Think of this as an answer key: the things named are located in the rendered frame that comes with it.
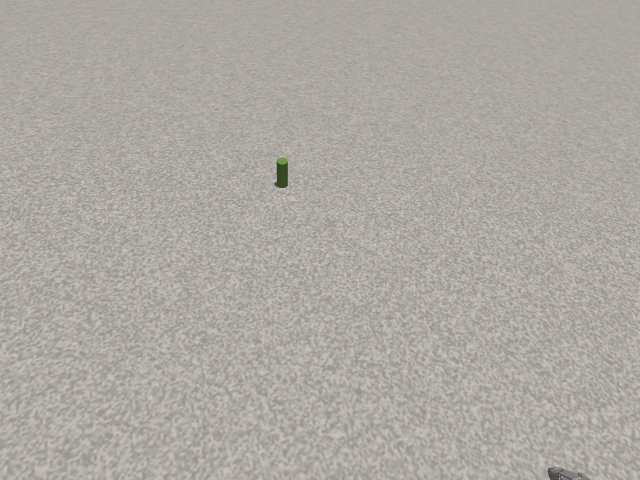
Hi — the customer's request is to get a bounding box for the can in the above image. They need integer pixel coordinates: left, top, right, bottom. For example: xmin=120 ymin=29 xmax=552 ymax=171
xmin=277 ymin=158 xmax=288 ymax=188

